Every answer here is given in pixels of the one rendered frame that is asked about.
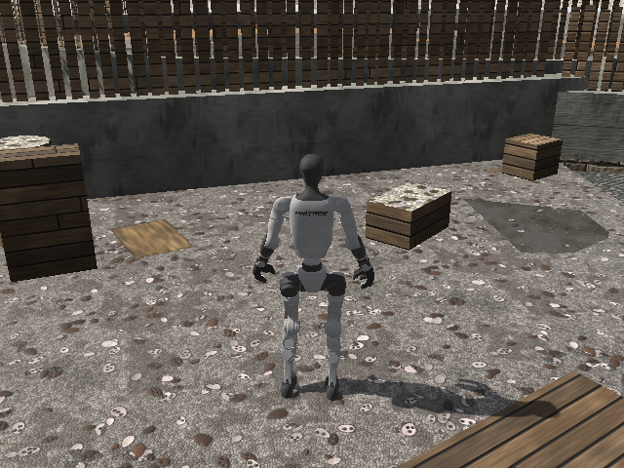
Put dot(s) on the robot left hand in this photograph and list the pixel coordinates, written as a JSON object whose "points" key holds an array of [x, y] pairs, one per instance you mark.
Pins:
{"points": [[267, 268]]}

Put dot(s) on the humanoid robot torso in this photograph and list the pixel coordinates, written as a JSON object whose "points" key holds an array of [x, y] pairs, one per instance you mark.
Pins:
{"points": [[311, 232]]}

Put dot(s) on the right robot forearm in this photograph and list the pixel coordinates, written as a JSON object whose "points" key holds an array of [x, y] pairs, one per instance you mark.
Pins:
{"points": [[361, 256]]}

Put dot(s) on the robot left upper arm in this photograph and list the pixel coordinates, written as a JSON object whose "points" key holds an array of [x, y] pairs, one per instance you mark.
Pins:
{"points": [[281, 206]]}

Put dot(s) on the left robot forearm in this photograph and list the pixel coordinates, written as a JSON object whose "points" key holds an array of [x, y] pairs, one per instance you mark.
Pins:
{"points": [[264, 254]]}

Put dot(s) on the right robot thigh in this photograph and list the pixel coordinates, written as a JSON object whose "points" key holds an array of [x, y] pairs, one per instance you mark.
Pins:
{"points": [[335, 288]]}

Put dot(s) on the robot right upper arm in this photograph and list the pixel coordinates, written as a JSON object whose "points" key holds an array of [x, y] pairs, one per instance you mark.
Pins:
{"points": [[342, 206]]}

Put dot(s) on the robot right hand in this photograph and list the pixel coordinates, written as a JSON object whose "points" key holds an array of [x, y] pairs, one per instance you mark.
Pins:
{"points": [[368, 274]]}

